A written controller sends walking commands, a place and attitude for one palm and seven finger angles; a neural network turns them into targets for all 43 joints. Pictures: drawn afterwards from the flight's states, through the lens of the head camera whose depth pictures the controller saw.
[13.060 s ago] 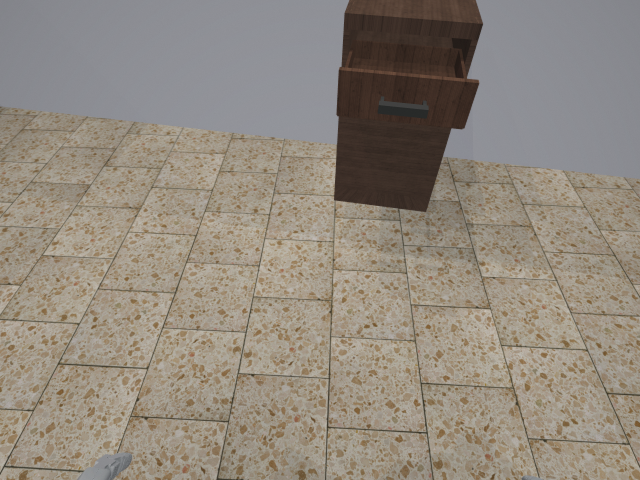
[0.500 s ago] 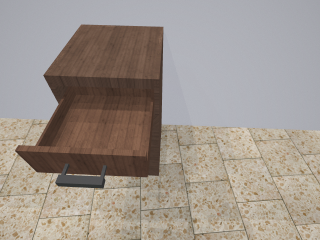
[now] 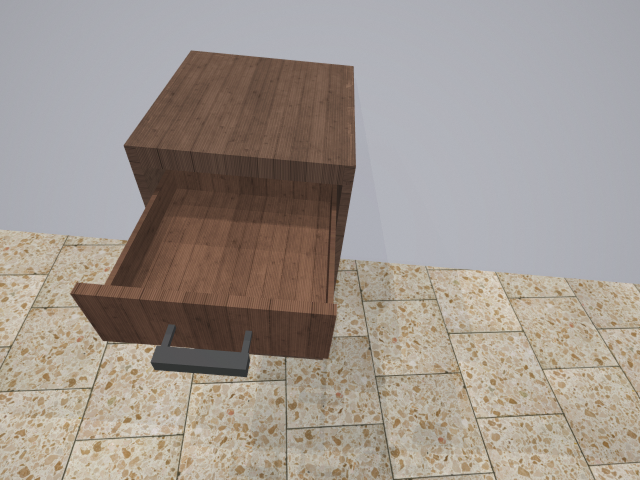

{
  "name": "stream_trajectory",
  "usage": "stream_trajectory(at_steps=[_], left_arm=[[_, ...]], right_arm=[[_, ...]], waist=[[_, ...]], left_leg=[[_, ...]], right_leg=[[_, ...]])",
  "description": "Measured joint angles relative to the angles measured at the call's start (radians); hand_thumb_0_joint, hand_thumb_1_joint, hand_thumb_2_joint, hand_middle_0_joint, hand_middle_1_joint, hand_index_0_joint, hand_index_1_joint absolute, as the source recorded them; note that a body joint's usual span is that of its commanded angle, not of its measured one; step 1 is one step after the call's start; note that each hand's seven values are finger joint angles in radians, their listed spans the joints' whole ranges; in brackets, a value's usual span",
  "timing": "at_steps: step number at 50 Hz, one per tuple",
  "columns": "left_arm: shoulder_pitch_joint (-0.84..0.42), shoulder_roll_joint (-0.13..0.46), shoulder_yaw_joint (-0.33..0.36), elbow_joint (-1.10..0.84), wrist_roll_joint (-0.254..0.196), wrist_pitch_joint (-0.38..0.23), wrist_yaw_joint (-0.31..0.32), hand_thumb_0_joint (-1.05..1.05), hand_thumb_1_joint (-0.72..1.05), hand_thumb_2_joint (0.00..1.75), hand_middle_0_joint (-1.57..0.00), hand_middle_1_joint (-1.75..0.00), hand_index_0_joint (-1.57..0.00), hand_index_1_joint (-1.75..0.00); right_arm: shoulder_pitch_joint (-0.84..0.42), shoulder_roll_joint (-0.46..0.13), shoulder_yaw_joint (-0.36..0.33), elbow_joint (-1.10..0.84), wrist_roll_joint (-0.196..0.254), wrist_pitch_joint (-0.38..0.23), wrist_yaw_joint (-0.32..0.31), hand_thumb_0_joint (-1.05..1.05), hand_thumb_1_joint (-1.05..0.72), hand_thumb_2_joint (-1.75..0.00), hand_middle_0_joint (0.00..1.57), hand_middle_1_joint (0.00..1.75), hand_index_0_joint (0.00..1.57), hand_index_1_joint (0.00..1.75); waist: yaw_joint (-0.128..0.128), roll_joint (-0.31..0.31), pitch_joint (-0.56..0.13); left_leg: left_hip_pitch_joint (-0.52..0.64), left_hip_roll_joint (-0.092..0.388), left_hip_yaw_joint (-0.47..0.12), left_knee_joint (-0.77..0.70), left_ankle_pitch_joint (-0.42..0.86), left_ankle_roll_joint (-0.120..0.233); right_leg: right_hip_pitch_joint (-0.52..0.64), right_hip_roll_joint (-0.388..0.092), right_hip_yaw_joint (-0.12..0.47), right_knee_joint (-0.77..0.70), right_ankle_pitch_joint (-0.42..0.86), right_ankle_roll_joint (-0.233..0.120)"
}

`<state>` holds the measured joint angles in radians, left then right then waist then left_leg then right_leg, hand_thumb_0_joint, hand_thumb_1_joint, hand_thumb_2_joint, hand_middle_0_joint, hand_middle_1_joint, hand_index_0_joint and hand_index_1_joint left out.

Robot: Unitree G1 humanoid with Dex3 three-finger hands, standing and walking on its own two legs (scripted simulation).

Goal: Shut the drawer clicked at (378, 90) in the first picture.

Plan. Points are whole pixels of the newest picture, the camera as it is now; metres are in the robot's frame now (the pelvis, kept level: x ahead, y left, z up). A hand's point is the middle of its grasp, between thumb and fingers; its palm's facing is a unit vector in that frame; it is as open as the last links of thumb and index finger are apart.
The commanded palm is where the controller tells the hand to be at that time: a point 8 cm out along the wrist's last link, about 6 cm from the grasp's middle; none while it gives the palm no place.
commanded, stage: raise the hand and make a fist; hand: left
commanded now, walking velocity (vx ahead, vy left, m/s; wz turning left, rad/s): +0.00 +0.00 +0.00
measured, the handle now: (205, 347) +0.32 +0.19 -0.08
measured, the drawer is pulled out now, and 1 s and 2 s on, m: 0.30 0.30 0.30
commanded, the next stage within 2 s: bring the fist close to the handle in 1.98 s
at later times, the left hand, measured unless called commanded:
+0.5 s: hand out of the picture +0.12 +0.13 -0.06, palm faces -0.01 -1.00 +0.09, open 6.0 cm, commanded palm +0.09 +0.21 -0.04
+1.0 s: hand (177, 464) +0.15 +0.17 -0.02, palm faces +0.19 -0.98 -0.08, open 3.6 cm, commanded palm +0.09 +0.20 -0.01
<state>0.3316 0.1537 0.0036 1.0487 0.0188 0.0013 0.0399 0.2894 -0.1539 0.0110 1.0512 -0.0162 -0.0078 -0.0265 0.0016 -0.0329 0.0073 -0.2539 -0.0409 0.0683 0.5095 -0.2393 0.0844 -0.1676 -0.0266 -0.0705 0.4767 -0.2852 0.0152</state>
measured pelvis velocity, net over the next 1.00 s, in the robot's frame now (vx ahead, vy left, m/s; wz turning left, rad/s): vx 0.01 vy -0.02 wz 0.03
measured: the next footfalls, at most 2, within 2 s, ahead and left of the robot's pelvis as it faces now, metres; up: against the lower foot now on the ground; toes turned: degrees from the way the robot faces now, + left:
none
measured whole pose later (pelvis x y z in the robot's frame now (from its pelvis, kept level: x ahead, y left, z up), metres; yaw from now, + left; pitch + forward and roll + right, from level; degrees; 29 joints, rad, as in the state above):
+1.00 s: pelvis +0.01 -0.02 -0.07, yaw +2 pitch +13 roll -2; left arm 0.82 0.19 0.10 -0.30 -0.22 -0.32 -0.08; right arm 0.29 -0.17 -0.02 0.50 0.05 -0.10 -0.04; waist 0.00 0.02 -0.16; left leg -0.80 -0.02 0.03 1.07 -0.50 0.06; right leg -0.75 0.07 -0.10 1.03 -0.51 -0.08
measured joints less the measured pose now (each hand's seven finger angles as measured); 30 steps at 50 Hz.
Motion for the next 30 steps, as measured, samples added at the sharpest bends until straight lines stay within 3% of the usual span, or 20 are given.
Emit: stream_trajectory(at_steps=[5,6,7,9,11,14,17,19,22,26,28,30], left_arm=[[0.013,0.001,-0.008,0.011,0.003,0.000,0.004,0.00,0.91,0.90,-0.20,-0.30,-0.19,-0.29],[0.068,-0.001,-0.001,-0.157,-0.042,0.071,0.006,0.01,0.91,0.90,-0.20,-0.30,-0.19,-0.29],[0.135,0.004,0.007,-0.367,-0.070,0.109,0.023,0.01,0.92,0.89,-0.20,-0.30,-0.20,-0.30],[0.217,0.033,0.006,-0.671,-0.104,0.060,0.081,0.02,0.94,0.89,-0.21,-0.31,-0.21,-0.31],[0.220,0.041,-0.007,-0.876,-0.141,0.025,0.110,0.03,0.94,0.89,-0.22,-0.33,-0.22,-0.32],[0.142,0.011,-0.022,-1.029,-0.158,-0.108,0.080,0.02,0.94,0.90,-0.25,-0.36,-0.25,-0.36],[0.084,-0.060,-0.031,-1.043,-0.187,-0.277,-0.036,0.01,0.93,0.90,-0.29,-0.41,-0.29,-0.41],[0.099,-0.084,-0.044,-1.037,-0.197,-0.386,-0.132,0.01,0.93,0.90,-0.33,-0.45,-0.33,-0.44],[0.174,-0.081,-0.064,-1.035,-0.173,-0.441,-0.212,0.00,0.92,0.90,-0.39,-0.51,-0.39,-0.50],[0.313,-0.032,-0.052,-1.035,-0.141,-0.385,-0.176,0.01,0.91,0.89,-0.47,-0.59,-0.47,-0.59],[0.371,0.006,-0.027,-1.069,-0.148,-0.399,-0.133,0.01,0.90,0.89,-0.51,-0.64,-0.51,-0.63],[0.408,0.040,0.004,-1.140,-0.172,-0.453,-0.101,0.02,0.90,0.89,-0.55,-0.68,-0.55,-0.67]], right_arm=[[0.000,-0.006,0.004,0.000,0.005,0.002,0.001,0.01,-0.93,-0.90,0.20,0.30,0.20,0.30],[0.014,-0.012,0.008,-0.045,0.020,-0.005,-0.001,0.01,-0.93,-0.90,0.20,0.30,0.20,0.30],[0.035,-0.016,0.017,-0.089,0.032,-0.051,-0.012,0.01,-0.93,-0.90,0.20,0.30,0.20,0.30],[0.062,-0.024,0.024,-0.141,0.046,-0.165,-0.024,0.01,-0.93,-0.90,0.20,0.30,0.20,0.30],[0.066,-0.045,0.021,-0.201,0.055,-0.232,-0.019,0.01,-0.92,-0.90,0.20,0.30,0.20,0.30],[0.028,-0.083,0.010,-0.292,0.043,-0.284,-0.006,0.01,-0.92,-0.90,0.20,0.30,0.20,0.30],[-0.030,-0.100,-0.009,-0.357,0.026,-0.272,0.018,0.01,-0.91,-0.90,0.20,0.30,0.20,0.30],[-0.067,-0.089,-0.022,-0.401,0.022,-0.244,0.038,0.01,-0.91,-0.90,0.20,0.30,0.20,0.30],[-0.103,-0.080,-0.032,-0.502,0.027,-0.193,0.054,0.01,-0.91,-0.90,0.20,0.30,0.20,0.30],[-0.128,-0.094,-0.044,-0.617,0.029,-0.140,0.046,0.01,-0.91,-0.90,0.20,0.30,0.20,0.30],[-0.132,-0.098,-0.053,-0.644,0.023,-0.138,0.038,0.01,-0.91,-0.90,0.20,0.30,0.20,0.30],[-0.136,-0.099,-0.052,-0.643,0.019,-0.148,0.032,0.01,-0.91,-0.90,0.20,0.30,0.20,0.30]], waist=[[0.004,0.007,0.004],[-0.002,0.011,0.012],[0.001,0.006,0.016],[0.004,-0.002,-0.008],[-0.014,0.015,-0.029],[-0.048,0.045,-0.058],[-0.056,0.068,-0.115],[-0.052,0.050,-0.141],[-0.044,0.009,-0.134],[-0.008,-0.015,-0.131],[0.019,-0.012,-0.144],[0.043,0.001,-0.157]], left_leg=[[0.004,-0.012,0.005,-0.021,0.015,0.013],[-0.005,-0.013,0.004,-0.009,0.012,0.014],[-0.007,-0.018,0.009,-0.008,0.011,0.013],[-0.016,-0.034,0.019,-0.023,0.019,0.000],[-0.034,-0.053,0.012,-0.020,0.026,-0.006],[-0.125,-0.078,0.007,0.080,-0.004,-0.008],[-0.261,-0.061,0.014,0.240,-0.069,-0.002],[-0.332,-0.042,0.025,0.331,-0.113,-0.009],[-0.402,-0.025,0.026,0.440,-0.163,0.007],[-0.498,-0.017,0.010,0.548,-0.205,0.007],[-0.561,-0.011,-0.005,0.601,-0.223,0.007],[-0.617,-0.005,-0.024,0.652,-0.242,0.003]], right_leg=[[0.005,-0.012,0.004,-0.020,0.014,0.015],[-0.002,-0.013,0.002,-0.013,0.014,0.016],[-0.022,-0.016,0.010,0.023,0.000,0.002],[-0.085,-0.019,0.029,0.132,-0.057,-0.019],[-0.136,-0.014,0.027,0.194,-0.075,-0.026],[-0.213,0.001,0.028,0.194,-0.070,-0.040],[-0.336,0.018,0.035,0.315,-0.060,-0.036],[-0.405,0.033,0.040,0.393,-0.098,-0.036],[-0.472,0.046,0.033,0.493,-0.145,-0.048],[-0.557,0.050,0.009,0.589,-0.190,-0.062],[-0.610,0.054,-0.010,0.628,-0.206,-0.068],[-0.654,0.059,-0.032,0.661,-0.222,-0.075]])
